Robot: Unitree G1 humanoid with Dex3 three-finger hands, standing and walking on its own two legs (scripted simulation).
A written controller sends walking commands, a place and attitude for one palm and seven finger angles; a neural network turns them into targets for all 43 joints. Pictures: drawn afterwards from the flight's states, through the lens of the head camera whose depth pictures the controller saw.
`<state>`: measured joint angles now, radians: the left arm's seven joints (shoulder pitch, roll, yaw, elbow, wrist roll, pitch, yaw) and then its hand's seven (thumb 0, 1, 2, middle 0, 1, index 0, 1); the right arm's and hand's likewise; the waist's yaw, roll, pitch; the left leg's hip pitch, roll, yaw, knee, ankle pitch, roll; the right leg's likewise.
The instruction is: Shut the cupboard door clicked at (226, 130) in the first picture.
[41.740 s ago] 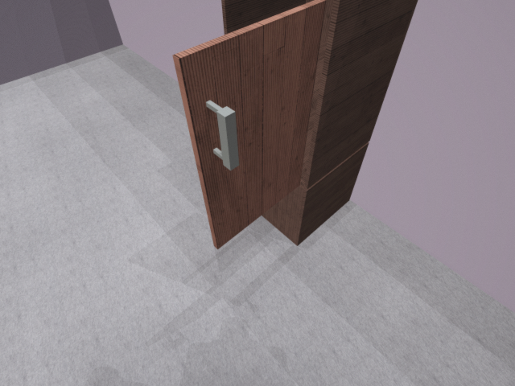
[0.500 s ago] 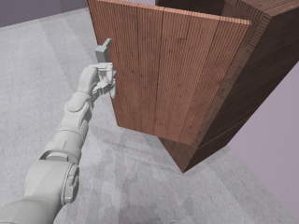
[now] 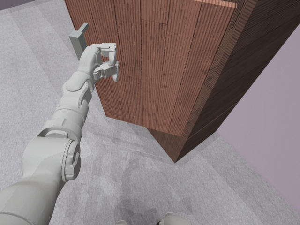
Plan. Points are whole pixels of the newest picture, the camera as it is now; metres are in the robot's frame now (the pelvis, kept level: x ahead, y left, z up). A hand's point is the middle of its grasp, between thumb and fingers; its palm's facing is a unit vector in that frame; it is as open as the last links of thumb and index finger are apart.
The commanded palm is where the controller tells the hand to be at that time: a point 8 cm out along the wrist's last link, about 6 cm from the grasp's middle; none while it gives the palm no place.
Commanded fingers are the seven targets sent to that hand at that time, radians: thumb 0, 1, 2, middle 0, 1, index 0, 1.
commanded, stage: push the door shut along its arc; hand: left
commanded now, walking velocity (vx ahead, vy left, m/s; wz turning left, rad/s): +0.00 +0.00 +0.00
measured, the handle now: (87, 50) +0.57 +0.12 +0.11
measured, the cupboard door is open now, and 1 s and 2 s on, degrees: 38 27 27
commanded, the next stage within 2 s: pull the fist back off the door in 0.50 s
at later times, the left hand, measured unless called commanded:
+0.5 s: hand (126, 57) +0.52 +0.02 +0.12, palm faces -0.42 -0.91 -0.01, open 3.1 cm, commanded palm +0.54 +0.05 +0.12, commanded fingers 0.00 0.90 0.90 -1.30 -1.50 -1.30 -1.50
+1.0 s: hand (134, 58) +0.54 -0.01 +0.11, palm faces +0.03 -1.00 +0.00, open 3.1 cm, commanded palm +0.49 +0.06 +0.12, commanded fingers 0.00 0.90 0.90 -1.30 -1.50 -1.30 -1.50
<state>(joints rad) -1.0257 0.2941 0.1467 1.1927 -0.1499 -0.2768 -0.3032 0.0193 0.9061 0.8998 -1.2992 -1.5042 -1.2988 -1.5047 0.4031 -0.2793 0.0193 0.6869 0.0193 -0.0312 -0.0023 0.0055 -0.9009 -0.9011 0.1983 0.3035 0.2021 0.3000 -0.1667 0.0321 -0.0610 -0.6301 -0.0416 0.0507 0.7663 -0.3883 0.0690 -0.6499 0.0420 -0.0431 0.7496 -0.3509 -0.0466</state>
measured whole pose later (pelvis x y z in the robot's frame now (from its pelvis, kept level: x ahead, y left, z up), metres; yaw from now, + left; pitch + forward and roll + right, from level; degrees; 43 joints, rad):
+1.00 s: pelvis +0.00 -0.02 -0.01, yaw -2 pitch +19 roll +0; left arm -1.12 0.20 0.30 1.24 0.00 -0.29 0.20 0.02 0.89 0.90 -1.30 -1.50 -1.30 -1.50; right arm 0.47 -0.23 0.01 0.67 -0.05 0.00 0.09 0.00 -0.90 -0.90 0.20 0.30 0.20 0.30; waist -0.20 0.06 -0.10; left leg -0.74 -0.01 0.07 0.81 -0.40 0.04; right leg -0.78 0.08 -0.03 0.80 -0.35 -0.08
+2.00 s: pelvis -0.01 -0.01 +0.02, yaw -1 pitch +3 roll +0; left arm -0.34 0.11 0.03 0.37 -0.14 -0.11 0.08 0.02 0.90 0.90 -1.30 -1.50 -1.30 -1.50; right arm 0.30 -0.25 0.00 0.63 0.05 0.02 -0.01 0.01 -0.90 -0.90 0.20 0.30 0.20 0.30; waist -0.03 0.04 -0.05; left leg -0.33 -0.03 0.06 0.60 -0.32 0.05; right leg -0.36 0.06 -0.02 0.59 -0.29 -0.06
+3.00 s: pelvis +0.01 +0.02 +0.04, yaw +2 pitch -4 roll -1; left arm 0.46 0.33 0.34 -0.38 -0.08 -0.06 0.11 0.02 0.90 0.90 -0.25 -0.35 -0.25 -0.35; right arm 0.20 -0.25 0.00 0.63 0.02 -0.05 -0.06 0.01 -0.90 -0.90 0.20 0.30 0.20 0.30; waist 0.07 0.08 0.00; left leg -0.09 -0.07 0.01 0.41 -0.25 0.08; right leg -0.09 0.03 -0.05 0.38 -0.22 -0.02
